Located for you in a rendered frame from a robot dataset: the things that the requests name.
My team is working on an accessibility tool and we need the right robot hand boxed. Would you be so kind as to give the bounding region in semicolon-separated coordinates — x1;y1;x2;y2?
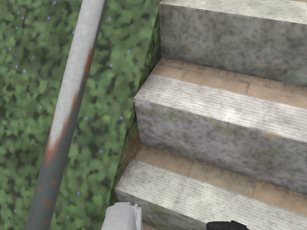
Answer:
206;220;249;230

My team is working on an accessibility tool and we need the left robot thigh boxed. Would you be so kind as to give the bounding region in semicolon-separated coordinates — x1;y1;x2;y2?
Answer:
101;202;143;230

